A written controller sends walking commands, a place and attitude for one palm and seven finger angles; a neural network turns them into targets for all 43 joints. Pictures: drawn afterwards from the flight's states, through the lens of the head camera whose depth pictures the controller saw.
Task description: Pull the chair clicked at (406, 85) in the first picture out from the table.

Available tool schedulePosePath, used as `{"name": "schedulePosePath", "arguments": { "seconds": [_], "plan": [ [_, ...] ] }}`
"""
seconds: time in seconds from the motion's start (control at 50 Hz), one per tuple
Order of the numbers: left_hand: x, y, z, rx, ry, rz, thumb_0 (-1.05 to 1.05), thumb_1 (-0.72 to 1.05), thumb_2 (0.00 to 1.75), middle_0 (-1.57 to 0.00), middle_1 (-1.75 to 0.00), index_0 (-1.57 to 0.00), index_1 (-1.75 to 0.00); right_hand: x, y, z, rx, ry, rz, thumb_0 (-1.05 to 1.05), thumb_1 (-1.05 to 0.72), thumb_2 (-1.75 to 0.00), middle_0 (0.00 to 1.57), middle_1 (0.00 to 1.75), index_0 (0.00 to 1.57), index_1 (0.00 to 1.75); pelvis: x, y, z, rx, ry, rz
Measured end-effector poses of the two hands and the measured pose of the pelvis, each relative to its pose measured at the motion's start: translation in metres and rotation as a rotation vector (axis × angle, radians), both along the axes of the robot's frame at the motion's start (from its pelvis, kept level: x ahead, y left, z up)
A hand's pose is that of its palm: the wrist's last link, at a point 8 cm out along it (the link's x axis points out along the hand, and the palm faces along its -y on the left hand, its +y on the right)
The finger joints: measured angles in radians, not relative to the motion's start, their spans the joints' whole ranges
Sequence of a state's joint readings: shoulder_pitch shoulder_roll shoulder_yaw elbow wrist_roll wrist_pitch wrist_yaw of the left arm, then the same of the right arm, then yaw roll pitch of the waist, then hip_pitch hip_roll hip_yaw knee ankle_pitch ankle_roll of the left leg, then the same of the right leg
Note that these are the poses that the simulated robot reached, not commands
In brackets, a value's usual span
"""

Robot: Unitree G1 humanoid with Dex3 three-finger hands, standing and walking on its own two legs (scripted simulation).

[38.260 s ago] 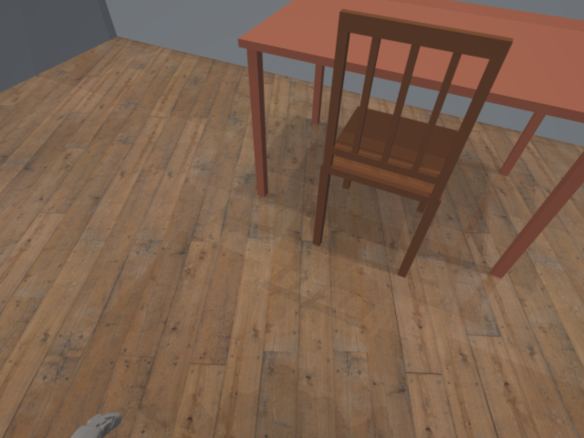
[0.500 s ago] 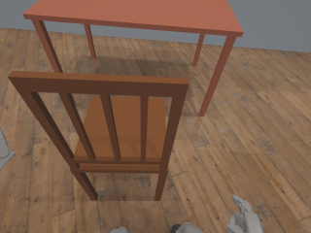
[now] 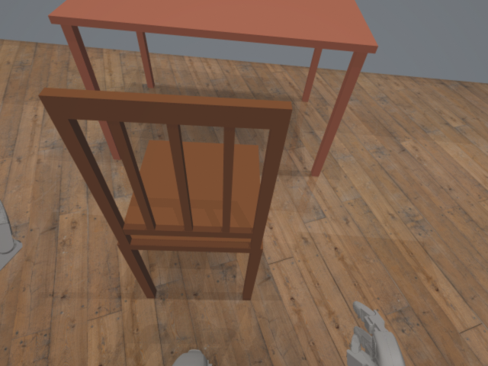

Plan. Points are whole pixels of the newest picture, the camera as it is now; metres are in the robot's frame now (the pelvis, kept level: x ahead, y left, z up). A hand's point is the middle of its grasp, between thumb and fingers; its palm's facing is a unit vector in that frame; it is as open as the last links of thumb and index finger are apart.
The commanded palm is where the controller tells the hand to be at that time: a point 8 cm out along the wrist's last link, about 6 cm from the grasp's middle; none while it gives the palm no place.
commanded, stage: stop stepping back and stand still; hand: left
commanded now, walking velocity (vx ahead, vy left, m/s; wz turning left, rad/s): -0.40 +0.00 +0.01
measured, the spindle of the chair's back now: (182, 186) +0.47 +0.17 -0.04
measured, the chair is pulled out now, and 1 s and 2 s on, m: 0.55 0.55 0.55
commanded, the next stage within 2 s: none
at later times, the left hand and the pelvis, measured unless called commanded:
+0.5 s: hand out of the picture +0.11 +0.29 +0.19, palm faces +0.51 -0.75 -0.42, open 7.4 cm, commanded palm +0.06 +0.32 +0.19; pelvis -0.06 +0.01 +0.01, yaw +3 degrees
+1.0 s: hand out of the picture +0.06 +0.28 +0.18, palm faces +0.50 -0.75 -0.42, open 7.4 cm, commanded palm +0.01 +0.31 +0.19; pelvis -0.12 +0.01 +0.00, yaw +2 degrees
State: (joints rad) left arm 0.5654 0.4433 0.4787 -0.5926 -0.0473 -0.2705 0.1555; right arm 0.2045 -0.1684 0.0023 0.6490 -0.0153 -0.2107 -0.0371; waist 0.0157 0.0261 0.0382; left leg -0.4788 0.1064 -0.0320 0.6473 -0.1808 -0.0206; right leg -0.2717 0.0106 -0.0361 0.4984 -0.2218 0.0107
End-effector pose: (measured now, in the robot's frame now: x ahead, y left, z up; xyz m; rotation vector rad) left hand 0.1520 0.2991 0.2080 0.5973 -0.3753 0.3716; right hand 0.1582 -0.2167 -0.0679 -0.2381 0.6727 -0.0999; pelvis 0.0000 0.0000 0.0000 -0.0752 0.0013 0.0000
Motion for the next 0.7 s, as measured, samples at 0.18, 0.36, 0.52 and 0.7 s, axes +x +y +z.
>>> {"name": "schedulePosePath", "arguments": {
  "seconds": [0.18,0.36,0.52,0.7],
  "plan": [
    [-0.023,0.005,-0.019,-0.053,0.042,-0.055,0.01,0.89,0.9,-0.21,-0.3,-0.22,-0.3,-0.043,-0.014,0.007,-0.054,0.026,-0.083,0.01,-0.9,-0.9,0.2,0.3,0.2,0.3,-0.032,0.011,-0.002,0.044,0.004,0.024],
    [-0.064,0.019,-0.007,-0.04,0.047,0.01,0.02,0.89,0.9,-0.21,-0.3,-0.22,-0.3,-0.074,-0.003,0.016,-0.029,0.006,-0.075,0.01,-0.9,-0.9,0.2,0.3,0.2,0.3,-0.054,0.014,0.007,0.025,-0.048,0.025],
    [-0.086,0.025,-0.011,-0.094,0.029,0.117,0.01,0.89,0.9,-0.21,-0.3,-0.21,-0.3,-0.08,0.001,0.006,0.016,0.013,-0.033,0.01,-0.9,-0.9,0.2,0.3,0.2,0.3,-0.066,0.009,0.009,0.03,-0.072,0.049],
    [-0.096,0.01,-0.016,-0.133,0.028,0.065,0.02,0.89,0.9,-0.21,-0.3,-0.21,-0.3,-0.089,-0.005,0.012,-0.012,-0.01,-0.031,0.01,-0.9,-0.9,0.2,0.3,0.2,0.3,-0.087,0.007,0.007,0.042,-0.103,0.042]
  ]
}}
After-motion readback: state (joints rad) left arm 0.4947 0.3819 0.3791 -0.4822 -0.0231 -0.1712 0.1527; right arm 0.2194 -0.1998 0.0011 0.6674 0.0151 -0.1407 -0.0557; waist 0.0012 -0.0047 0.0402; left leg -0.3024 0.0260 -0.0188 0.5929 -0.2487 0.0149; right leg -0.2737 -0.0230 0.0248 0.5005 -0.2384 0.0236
